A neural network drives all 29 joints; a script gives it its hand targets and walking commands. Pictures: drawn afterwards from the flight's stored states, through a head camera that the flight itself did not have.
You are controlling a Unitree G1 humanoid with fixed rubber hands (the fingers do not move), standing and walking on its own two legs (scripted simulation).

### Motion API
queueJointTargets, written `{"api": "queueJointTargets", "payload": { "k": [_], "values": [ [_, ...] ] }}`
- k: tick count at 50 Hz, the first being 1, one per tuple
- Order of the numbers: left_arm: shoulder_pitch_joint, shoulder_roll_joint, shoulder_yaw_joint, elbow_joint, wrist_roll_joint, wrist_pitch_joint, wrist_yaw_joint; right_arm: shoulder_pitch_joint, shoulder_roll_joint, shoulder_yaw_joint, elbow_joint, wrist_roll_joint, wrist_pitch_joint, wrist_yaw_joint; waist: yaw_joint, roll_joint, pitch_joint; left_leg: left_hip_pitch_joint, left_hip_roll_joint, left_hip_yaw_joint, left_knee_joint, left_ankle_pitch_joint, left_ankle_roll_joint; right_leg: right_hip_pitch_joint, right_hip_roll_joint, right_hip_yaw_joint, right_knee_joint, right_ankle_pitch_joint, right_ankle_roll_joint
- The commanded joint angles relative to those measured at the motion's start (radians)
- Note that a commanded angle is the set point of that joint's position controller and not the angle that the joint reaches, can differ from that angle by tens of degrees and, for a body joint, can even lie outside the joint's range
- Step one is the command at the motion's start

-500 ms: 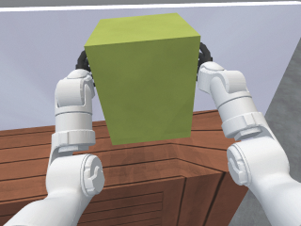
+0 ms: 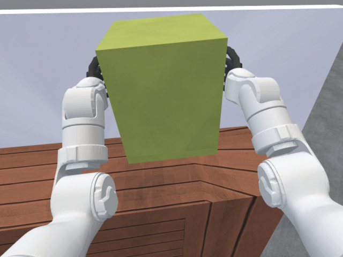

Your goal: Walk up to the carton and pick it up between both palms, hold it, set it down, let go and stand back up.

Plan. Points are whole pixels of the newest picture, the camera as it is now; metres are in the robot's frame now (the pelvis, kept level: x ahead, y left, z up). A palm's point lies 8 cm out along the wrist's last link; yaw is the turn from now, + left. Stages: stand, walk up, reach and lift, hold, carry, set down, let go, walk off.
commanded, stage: hold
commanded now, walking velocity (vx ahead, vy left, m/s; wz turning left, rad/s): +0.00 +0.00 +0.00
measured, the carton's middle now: (165, 87) +0.39 +0.01 +0.27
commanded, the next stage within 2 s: set down in 0.14 s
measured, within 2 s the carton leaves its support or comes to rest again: neither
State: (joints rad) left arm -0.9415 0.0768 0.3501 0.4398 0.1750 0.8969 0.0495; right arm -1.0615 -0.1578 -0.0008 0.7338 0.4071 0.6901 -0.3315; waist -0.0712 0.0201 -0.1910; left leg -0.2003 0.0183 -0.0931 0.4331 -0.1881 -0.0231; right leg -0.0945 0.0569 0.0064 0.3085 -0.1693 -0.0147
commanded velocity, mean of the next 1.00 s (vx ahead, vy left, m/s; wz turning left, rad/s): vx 0.00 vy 0.00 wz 0.00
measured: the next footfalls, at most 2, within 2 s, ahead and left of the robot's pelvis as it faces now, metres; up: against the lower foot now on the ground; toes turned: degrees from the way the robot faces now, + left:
none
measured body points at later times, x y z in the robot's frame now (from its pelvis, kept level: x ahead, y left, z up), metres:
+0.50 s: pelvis +0.00 +0.00 +0.00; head -0.09 +0.02 +0.44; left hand +0.41 +0.16 +0.30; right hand +0.39 -0.13 +0.29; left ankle +0.03 +0.13 -0.75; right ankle +0.00 -0.11 -0.75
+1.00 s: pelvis +0.01 +0.02 +0.00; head -0.04 +0.07 +0.45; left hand +0.43 +0.17 +0.22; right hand +0.40 -0.13 +0.21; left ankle +0.03 +0.13 -0.75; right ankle +0.00 -0.11 -0.75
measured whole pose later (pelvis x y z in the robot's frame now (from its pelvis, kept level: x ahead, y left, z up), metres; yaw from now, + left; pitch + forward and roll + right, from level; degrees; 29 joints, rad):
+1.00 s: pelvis +0.01 +0.02 +0.00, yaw +1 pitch -7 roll -2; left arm -0.85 0.07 0.28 0.51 0.25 0.54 -0.01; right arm -0.79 0.00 -0.14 0.69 0.20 0.24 -0.25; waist -0.12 -0.09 0.01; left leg -0.09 -0.02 -0.08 0.42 -0.20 0.01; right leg 0.04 0.02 0.00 0.26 -0.17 0.02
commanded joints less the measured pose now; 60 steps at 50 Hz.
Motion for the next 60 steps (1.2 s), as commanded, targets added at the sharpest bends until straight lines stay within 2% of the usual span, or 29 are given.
{"api": "queueJointTargets", "payload": {
  "k": [1, 2, 3, 4, 6, 7, 8, 9, 11, 13, 14, 17, 20, 22, 25, 26, 27, 32, 35, 37, 39, 40, 42, 46, 49, 52, 55, 58, 60],
  "values": [
    [-0.946, -0.605, -0.397, -0.179, -0.188, -0.098, -0.139, -0.956, 0.662, 0.203, -0.325, 0.185, -0.024, 0.164, -0.012, 0.041, -0.392, 0.145, -0.061, 0.042, -0.049, 0.203, -0.033, 0.072, 0.026, 0.019, -0.036, 0.167, 0.058],
    [-0.953, -0.613, -0.393, -0.175, -0.187, -0.099, -0.137, -0.983, 0.676, 0.205, -0.338, 0.188, -0.031, 0.169, 0.001, 0.047, -0.383, 0.138, -0.061, 0.043, -0.049, 0.201, -0.031, 0.058, 0.025, 0.017, -0.038, 0.152, 0.058],
    [-0.960, -0.611, -0.392, -0.174, -0.186, -0.102, -0.135, -0.970, 0.673, 0.201, -0.315, 0.185, -0.027, 0.170, -0.009, 0.032, -0.385, 0.154, -0.057, 0.044, -0.049, 0.208, -0.032, 0.059, 0.034, 0.014, -0.038, 0.156, 0.057],
    [-0.940, -0.633, -0.405, -0.165, -0.184, -0.096, -0.135, -0.974, 0.662, 0.201, -0.338, 0.191, -0.034, 0.173, -0.011, 0.061, -0.398, 0.166, -0.053, 0.042, -0.042, 0.230, -0.038, 0.063, 0.038, 0.012, -0.037, 0.161, 0.049],
    [-0.958, -0.640, -0.418, -0.185, -0.207, -0.100, -0.131, -1.003, 0.671, 0.207, -0.369, 0.199, -0.039, 0.173, -0.010, 0.054, -0.426, 0.170, -0.055, 0.039, -0.030, 0.255, -0.037, 0.064, 0.039, 0.012, -0.038, 0.168, 0.050],
    [-0.946, -0.631, -0.400, -0.151, -0.193, -0.097, -0.131, -0.992, 0.656, 0.195, -0.333, 0.189, -0.031, 0.174, -0.008, 0.047, -0.383, 0.162, -0.054, 0.039, -0.039, 0.227, -0.032, 0.044, 0.036, 0.013, -0.046, 0.136, 0.050],
    [-0.929, -0.639, -0.431, -0.213, -0.216, -0.090, -0.130, -0.959, 0.679, 0.255, -0.366, 0.207, -0.031, 0.167, -0.011, 0.041, -0.459, 0.223, -0.055, 0.032, -0.015, 0.301, -0.041, 0.071, 0.036, 0.008, -0.040, 0.232, 0.058],
    [-0.934, -0.616, -0.423, -0.187, -0.205, -0.082, -0.134, -0.953, 0.665, 0.238, -0.345, 0.210, -0.025, 0.158, -0.022, 0.054, -0.406, 0.218, -0.059, 0.033, -0.016, 0.282, -0.045, 0.043, 0.030, 0.007, -0.051, 0.218, 0.062],
    [-0.951, -0.601, -0.392, -0.170, -0.199, -0.088, -0.141, -0.969, 0.669, 0.224, -0.339, 0.193, -0.026, 0.156, -0.011, 0.033, -0.377, 0.178, -0.058, 0.035, -0.036, 0.212, -0.034, 0.023, 0.026, 0.008, -0.055, 0.156, 0.068],
    [-0.974, -0.608, -0.395, -0.202, -0.212, -0.113, -0.138, -1.000, 0.696, 0.233, -0.388, 0.191, -0.052, 0.163, 0.004, 0.026, -0.440, 0.198, -0.060, 0.037, -0.017, 0.288, -0.037, 0.050, 0.030, 0.003, -0.044, 0.220, 0.070],
    [-0.981, -0.602, -0.397, -0.205, -0.212, -0.130, -0.138, -0.989, 0.701, 0.233, -0.392, 0.182, -0.065, 0.163, -0.004, 0.025, -0.467, 0.219, -0.064, 0.038, -0.009, 0.308, -0.039, 0.070, 0.029, 0.002, -0.041, 0.249, 0.072],
    [-1.034, -0.599, -0.377, -0.112, -0.187, -0.191, -0.149, -1.025, 0.694, 0.160, -0.332, 0.093, -0.133, 0.175, -0.020, 0.058, -0.436, 0.215, -0.066, 0.046, -0.043, 0.188, -0.033, 0.033, 0.012, -0.011, -0.059, 0.147, 0.065],
    [-0.992, -0.536, -0.251, 0.093, -0.100, -0.251, -0.196, -1.000, 0.686, 0.071, -0.170, -0.032, -0.200, 0.181, -0.020, -0.009, -0.270, 0.165, -0.070, 0.068, -0.103, 0.054, 0.005, 0.059, -0.007, -0.019, -0.087, 0.045, 0.070],
    [-0.938, -0.524, -0.240, 0.096, -0.079, -0.295, -0.224, -0.958, 0.684, 0.067, -0.164, -0.068, -0.262, 0.178, -0.028, -0.007, -0.310, 0.208, -0.072, 0.076, -0.101, 0.124, 0.002, 0.141, -0.013, -0.022, -0.070, 0.131, 0.072],
    [-0.881, -0.499, -0.192, 0.177, -0.018, -0.332, -0.250, -0.921, 0.665, 0.029, -0.120, -0.144, -0.333, 0.178, -0.035, -0.021, -0.230, 0.212, -0.076, 0.096, -0.126, 0.107, 0.016, 0.159, -0.021, -0.032, -0.084, 0.109, 0.073],
    [-0.852, -0.510, -0.199, 0.164, -0.014, -0.342, -0.256, -0.915, 0.668, 0.035, -0.150, -0.158, -0.362, 0.180, -0.036, -0.037, -0.248, 0.229, -0.073, 0.098, -0.121, 0.149, 0.019, 0.179, -0.017, -0.042, -0.079, 0.153, 0.073],
    [-0.838, -0.516, -0.205, 0.165, -0.001, -0.348, -0.263, -0.883, 0.662, 0.034, -0.122, -0.168, -0.378, 0.180, -0.048, -0.023, -0.226, 0.248, -0.072, 0.101, -0.118, 0.172, 0.011, 0.185, -0.018, -0.047, -0.078, 0.175, 0.071],
    [-0.765, -0.582, -0.279, 0.099, 0.008, -0.360, -0.279, -0.865, 0.653, 0.082, -0.243, -0.186, -0.472, 0.187, -0.071, 0.001, -0.255, 0.331, -0.069, 0.105, -0.084, 0.320, -0.007, 0.199, -0.007, -0.071, -0.080, 0.241, 0.062],
    [-0.763, -0.645, -0.386, 0.016, -0.020, -0.375, -0.267, -0.863, 0.652, 0.135, -0.319, -0.168, -0.514, 0.188, -0.083, 0.073, -0.323, 0.396, -0.065, 0.096, -0.044, 0.434, -0.042, 0.189, 0.001, -0.080, -0.073, 0.286, 0.046],
    [-0.750, -0.663, -0.417, -0.008, -0.026, -0.375, -0.256, -0.859, 0.653, 0.163, -0.339, -0.161, -0.525, 0.190, -0.078, 0.092, -0.316, 0.398, -0.062, 0.090, -0.036, 0.454, -0.049, 0.180, 0.001, -0.085, -0.070, 0.281, 0.043],
    [-0.767, -0.710, -0.480, -0.076, -0.055, -0.386, -0.238, -0.893, 0.674, 0.204, -0.423, -0.142, -0.552, 0.194, -0.075, 0.096, -0.407, 0.434, -0.056, 0.081, -0.008, 0.526, -0.058, 0.171, 0.015, -0.097, -0.057, 0.310, 0.041],
    [-0.763, -0.724, -0.507, -0.117, -0.071, -0.394, -0.224, -0.905, 0.683, 0.243, -0.478, -0.127, -0.567, 0.197, -0.059, 0.097, -0.473, 0.464, -0.054, 0.077, 0.009, 0.572, -0.064, 0.174, 0.016, -0.096, -0.048, 0.346, 0.042],
    [-0.755, -0.740, -0.550, -0.118, -0.077, -0.400, -0.209, -0.881, 0.685, 0.243, -0.486, -0.134, -0.569, 0.195, -0.082, 0.112, -0.444, 0.478, -0.053, 0.070, 0.014, 0.559, -0.069, 0.145, 0.012, -0.092, -0.055, 0.331, 0.040],
    [-0.731, -0.756, -0.583, -0.102, -0.088, -0.399, -0.200, -0.843, 0.672, 0.221, -0.462, -0.157, -0.564, 0.196, -0.091, 0.129, -0.413, 0.463, -0.046, 0.070, -0.004, 0.470, -0.073, 0.102, 0.006, -0.089, -0.064, 0.259, 0.034],
    [-0.729, -0.739, -0.546, -0.075, -0.076, -0.405, -0.204, -0.824, 0.663, 0.198, -0.429, -0.175, -0.561, 0.204, -0.082, 0.118, -0.385, 0.443, -0.043, 0.076, -0.023, 0.418, -0.071, 0.104, 0.004, -0.093, -0.060, 0.243, 0.038],
    [-0.720, -0.702, -0.487, -0.024, -0.057, -0.412, -0.216, -0.821, 0.686, 0.212, -0.417, -0.184, -0.559, 0.209, -0.046, 0.066, -0.399, 0.407, -0.053, 0.095, -0.035, 0.389, -0.045, 0.148, 0.001, -0.086, -0.053, 0.280, 0.053],
    [-0.703, -0.686, -0.442, 0.037, -0.029, -0.419, -0.226, -0.797, 0.669, 0.166, -0.351, -0.210, -0.558, 0.217, -0.042, 0.079, -0.363, 0.401, -0.052, 0.105, -0.051, 0.372, -0.050, 0.139, 0.004, -0.091, -0.060, 0.248, 0.044],
    [-0.730, -0.698, -0.449, 0.064, -0.042, -0.441, -0.230, -0.805, 0.670, 0.131, -0.343, -0.236, -0.576, 0.222, -0.062, 0.071, -0.375, 0.422, -0.047, 0.104, -0.055, 0.365, -0.059, 0.118, 0.007, -0.095, -0.073, 0.221, 0.040],
    [-0.721, -0.665, -0.400, 0.119, -0.031, -0.452, -0.239, -0.794, 0.683, 0.133, -0.312, -0.251, -0.568, 0.222, -0.048, 0.028, -0.330, 0.388, -0.056, 0.112, -0.062, 0.335, -0.037, 0.138, 0.003, -0.089, -0.074, 0.233, 0.050]
  ]
}}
